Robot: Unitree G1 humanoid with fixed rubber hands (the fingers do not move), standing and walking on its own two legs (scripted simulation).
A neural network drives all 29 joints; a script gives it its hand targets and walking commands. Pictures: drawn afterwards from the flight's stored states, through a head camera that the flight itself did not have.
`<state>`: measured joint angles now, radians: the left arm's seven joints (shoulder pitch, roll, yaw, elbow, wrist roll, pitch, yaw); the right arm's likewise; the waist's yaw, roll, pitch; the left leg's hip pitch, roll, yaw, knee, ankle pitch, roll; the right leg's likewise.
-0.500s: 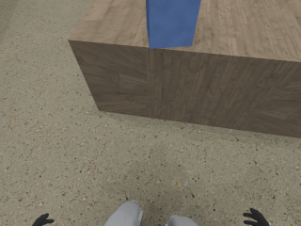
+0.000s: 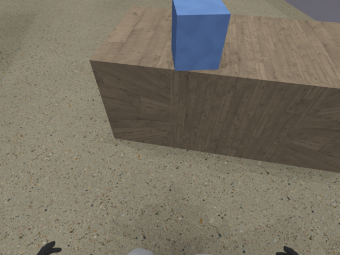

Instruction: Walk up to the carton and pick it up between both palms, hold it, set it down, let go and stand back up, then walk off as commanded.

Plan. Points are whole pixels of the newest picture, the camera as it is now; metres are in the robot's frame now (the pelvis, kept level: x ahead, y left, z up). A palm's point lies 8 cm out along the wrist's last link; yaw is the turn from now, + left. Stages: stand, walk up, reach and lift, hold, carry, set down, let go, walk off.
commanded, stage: stand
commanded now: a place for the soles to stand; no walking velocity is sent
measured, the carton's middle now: (196, 34) +1.00 -0.03 +0.03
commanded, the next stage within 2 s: none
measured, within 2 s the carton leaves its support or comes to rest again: neither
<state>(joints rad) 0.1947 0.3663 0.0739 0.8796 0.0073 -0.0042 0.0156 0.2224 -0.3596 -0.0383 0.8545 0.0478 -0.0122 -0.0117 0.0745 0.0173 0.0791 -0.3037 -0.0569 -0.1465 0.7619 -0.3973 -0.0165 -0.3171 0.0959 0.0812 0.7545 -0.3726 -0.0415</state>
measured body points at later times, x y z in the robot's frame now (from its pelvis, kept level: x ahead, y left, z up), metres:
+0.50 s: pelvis +0.00 +0.01 +0.01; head +0.00 +0.01 +0.46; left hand +0.03 +0.33 -0.12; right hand +0.10 -0.29 -0.11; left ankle +0.01 +0.14 -0.71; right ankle +0.02 -0.10 -0.71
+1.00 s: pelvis -0.02 +0.01 +0.02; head -0.02 +0.01 +0.47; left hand +0.00 +0.33 -0.11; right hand +0.06 -0.29 -0.11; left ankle +0.01 +0.14 -0.71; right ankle +0.02 -0.10 -0.71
